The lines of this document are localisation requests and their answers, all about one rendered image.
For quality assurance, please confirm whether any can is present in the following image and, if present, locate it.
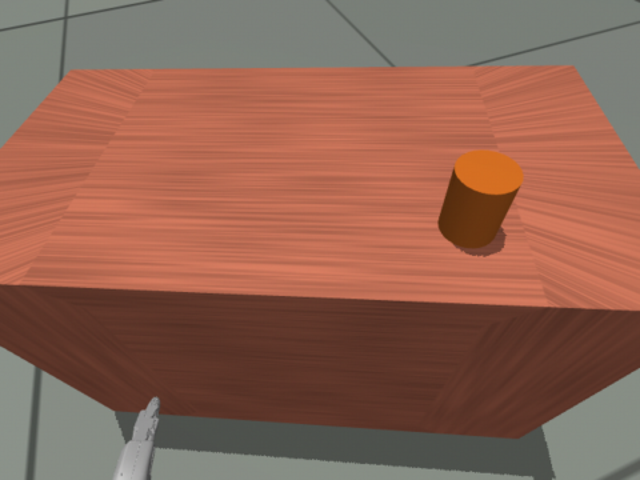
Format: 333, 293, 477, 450
438, 150, 524, 248

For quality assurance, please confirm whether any left robot hand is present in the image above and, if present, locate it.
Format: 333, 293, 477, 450
112, 397, 160, 480

